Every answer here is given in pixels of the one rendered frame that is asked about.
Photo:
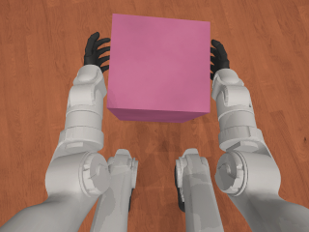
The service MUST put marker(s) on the left robot hand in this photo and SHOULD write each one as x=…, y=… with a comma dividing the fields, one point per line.
x=92, y=52

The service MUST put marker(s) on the robot right forearm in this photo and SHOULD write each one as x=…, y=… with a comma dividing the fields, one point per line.
x=235, y=114

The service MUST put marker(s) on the left robot shin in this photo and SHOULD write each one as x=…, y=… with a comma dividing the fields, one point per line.
x=119, y=152

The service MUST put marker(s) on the carton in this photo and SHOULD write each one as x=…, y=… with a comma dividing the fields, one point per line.
x=159, y=69

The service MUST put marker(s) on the robot left upper arm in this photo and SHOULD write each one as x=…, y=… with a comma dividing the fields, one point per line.
x=73, y=184

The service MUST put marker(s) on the right robot hand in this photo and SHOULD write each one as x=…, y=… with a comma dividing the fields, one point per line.
x=220, y=58

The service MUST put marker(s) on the right robot foot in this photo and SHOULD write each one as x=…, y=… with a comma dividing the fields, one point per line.
x=180, y=202

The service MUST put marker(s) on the robot right upper arm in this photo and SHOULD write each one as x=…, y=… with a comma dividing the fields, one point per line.
x=252, y=182

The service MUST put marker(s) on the robot left forearm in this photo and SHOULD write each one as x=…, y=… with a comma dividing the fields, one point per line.
x=83, y=125

